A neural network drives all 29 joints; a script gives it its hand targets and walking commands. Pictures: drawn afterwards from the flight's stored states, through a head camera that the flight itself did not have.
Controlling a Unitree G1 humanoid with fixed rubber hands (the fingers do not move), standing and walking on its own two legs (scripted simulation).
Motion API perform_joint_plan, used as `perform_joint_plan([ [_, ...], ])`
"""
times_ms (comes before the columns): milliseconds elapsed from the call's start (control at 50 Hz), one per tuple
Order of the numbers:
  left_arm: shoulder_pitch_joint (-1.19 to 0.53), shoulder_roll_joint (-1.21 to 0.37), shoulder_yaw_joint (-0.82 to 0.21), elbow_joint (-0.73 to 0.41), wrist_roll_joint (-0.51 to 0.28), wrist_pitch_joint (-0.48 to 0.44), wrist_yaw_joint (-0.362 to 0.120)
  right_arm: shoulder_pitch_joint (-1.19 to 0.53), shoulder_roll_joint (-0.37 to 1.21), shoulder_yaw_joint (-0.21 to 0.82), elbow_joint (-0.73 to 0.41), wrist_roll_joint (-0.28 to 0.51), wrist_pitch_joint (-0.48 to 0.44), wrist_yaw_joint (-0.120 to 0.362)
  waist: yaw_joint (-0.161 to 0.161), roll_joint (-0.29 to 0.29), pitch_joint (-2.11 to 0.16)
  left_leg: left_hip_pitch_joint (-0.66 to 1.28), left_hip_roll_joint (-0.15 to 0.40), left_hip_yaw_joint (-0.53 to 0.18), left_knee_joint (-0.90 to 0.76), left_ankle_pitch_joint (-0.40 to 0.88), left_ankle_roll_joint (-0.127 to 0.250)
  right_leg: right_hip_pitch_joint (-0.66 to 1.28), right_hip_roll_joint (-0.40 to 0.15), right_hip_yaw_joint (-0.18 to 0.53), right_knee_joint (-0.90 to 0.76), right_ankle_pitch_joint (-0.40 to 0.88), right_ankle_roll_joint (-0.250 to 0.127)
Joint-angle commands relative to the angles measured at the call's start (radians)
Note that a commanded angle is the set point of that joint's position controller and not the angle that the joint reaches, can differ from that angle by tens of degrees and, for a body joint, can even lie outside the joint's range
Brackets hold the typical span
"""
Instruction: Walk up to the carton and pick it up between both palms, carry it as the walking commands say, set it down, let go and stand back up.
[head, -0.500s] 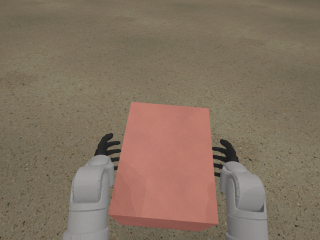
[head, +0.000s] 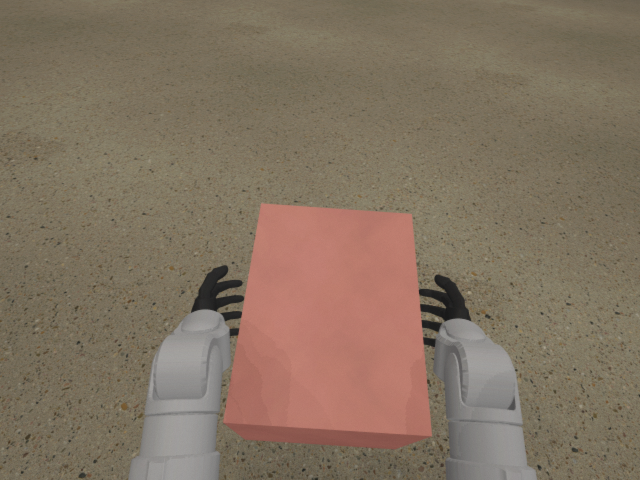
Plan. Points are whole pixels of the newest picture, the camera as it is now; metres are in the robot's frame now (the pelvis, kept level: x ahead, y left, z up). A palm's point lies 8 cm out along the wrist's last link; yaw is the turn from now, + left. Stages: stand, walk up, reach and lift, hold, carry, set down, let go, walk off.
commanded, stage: carry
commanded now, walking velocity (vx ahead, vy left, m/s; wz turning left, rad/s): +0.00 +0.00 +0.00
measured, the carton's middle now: (328, 327) +0.33 +0.00 -0.02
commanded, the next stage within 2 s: none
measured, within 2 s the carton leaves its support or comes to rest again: neither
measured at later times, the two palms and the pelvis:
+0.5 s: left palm (246, 309) +0.31 +0.12 +0.04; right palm (471, 323) +0.31 -0.19 +0.04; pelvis +0.04 -0.03 -0.01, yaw -2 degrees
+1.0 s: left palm (230, 310) +0.32 +0.14 +0.03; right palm (454, 329) +0.31 -0.17 +0.03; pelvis +0.05 +0.00 -0.01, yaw -4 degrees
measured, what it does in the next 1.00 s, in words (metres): stands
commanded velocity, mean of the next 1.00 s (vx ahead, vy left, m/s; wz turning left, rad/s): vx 0.00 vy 0.00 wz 0.00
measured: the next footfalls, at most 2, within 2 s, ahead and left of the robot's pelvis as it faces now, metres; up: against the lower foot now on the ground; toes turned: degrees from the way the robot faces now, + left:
none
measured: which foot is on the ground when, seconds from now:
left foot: down 0.00-1.00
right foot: down 0.00-1.00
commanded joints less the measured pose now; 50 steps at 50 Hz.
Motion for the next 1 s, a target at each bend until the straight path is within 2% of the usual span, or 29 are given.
perform_joint_plan([
  [0, -0.453, -0.895, -0.558, -0.105, -0.347, -0.053, -0.27, -0.475, 0.922, 0.554, -0.092, 0.331, -0.071, 0.249, 0.003, 0.008, -0.225, 0.207, 0.11, -0.222, 0.027, 0.103, -0.012, -0.021, -0.189, 0.246, -0.123, 0.285, -0.015],
  [80, -0.447, -0.875, -0.546, -0.089, -0.34, -0.067, -0.276, -0.469, 0.912, 0.545, -0.07, 0.324, -0.094, 0.253, 0.005, -0.001, -0.23, 0.184, 0.102, -0.208, 0.075, 0.117, -0.01, 0.021, -0.203, 0.251, -0.097, 0.497, -0.004],
  [220, -0.438, -0.845, -0.533, -0.081, -0.336, -0.088, -0.282, -0.46, 0.901, 0.541, -0.063, 0.315, -0.127, 0.257, 0.008, -0.021, -0.233, 0.18, 0.089, -0.188, 0.127, 0.111, -0.005, 0.055, -0.214, 0.254, -0.068, 0.721, 0.008],
  [380, -0.415, -0.795, -0.508, -0.053, -0.322, -0.12, -0.29, -0.419, 0.873, 0.522, -0.029, 0.288, -0.167, 0.261, 0.012, -0.044, -0.237, 0.159, 0.072, -0.172, 0.164, 0.106, -0.003, 0.107, -0.222, 0.245, -0.037, 0.89, 0.016],
  [400, -0.415, -0.806, -0.52, -0.073, -0.33, -0.124, -0.29, -0.427, 0.882, 0.537, -0.053, 0.297, -0.17, 0.261, 0.013, -0.046, -0.233, 0.163, 0.072, -0.172, 0.171, 0.11, -0.001, 0.106, -0.223, 0.249, -0.035, 0.915, 0.017],
  [480, -0.394, -0.748, -0.477, -0.009, -0.299, -0.16, -0.295, -0.385, 0.837, 0.494, 0.026, 0.259, -0.207, 0.267, 0.016, -0.052, -0.233, 0.134, 0.054, -0.166, 0.172, 0.089, -0.003, 0.144, -0.223, 0.236, -0.016, 0.96, 0.017],
  [500, -0.394, -0.773, -0.502, -0.052, -0.314, -0.167, -0.294, -0.402, 0.857, 0.522, -0.023, 0.279, -0.213, 0.268, 0.018, -0.051, -0.23, 0.145, 0.057, -0.168, 0.179, 0.11, 0.0, 0.137, -0.222, 0.241, -0.013, 0.972, 0.018],
  [520, -0.39, -0.768, -0.5, -0.048, -0.309, -0.173, -0.293, -0.406, 0.852, 0.522, -0.021, 0.278, -0.219, 0.269, 0.018, -0.049, -0.233, 0.155, 0.06, -0.171, 0.185, 0.129, 0.003, 0.133, -0.22, 0.242, -0.009, 0.982, 0.019],
  [620, -0.354, -0.741, -0.503, -0.068, -0.304, -0.2, -0.29, -0.377, 0.833, 0.531, -0.036, 0.279, -0.245, 0.27, 0.021, -0.035, -0.255, 0.18, 0.062, -0.177, 0.186, 0.21, 0.014, 0.141, -0.204, 0.229, 0.012, 0.948, 0.018],
  [740, -0.317, -0.699, -0.49, -0.041, -0.286, -0.224, -0.291, -0.34, 0.788, 0.514, -0.011, 0.258, -0.27, 0.271, 0.021, -0.016, -0.268, 0.224, 0.075, -0.189, 0.193, 0.291, 0.027, 0.116, -0.187, 0.224, 0.013, 0.857, 0.017],
  [880, -0.317, -0.693, -0.492, -0.028, -0.284, -0.249, -0.296, -0.334, 0.768, 0.507, -0.01, 0.249, -0.292, 0.274, 0.017, -0.014, -0.255, 0.262, 0.088, -0.206, 0.176, 0.305, 0.032, 0.081, -0.173, 0.221, -0.011, 0.71, 0.015],
  [980, -0.322, -0.675, -0.475, 0.006, -0.27, -0.258, -0.298, -0.33, 0.743, 0.483, 0.021, 0.238, -0.3, 0.278, 0.012, 0.004, -0.235, 0.277, 0.095, -0.226, 0.141, 0.261, 0.033, 0.057, -0.159, 0.213, -0.035, 0.531, 0.012],
])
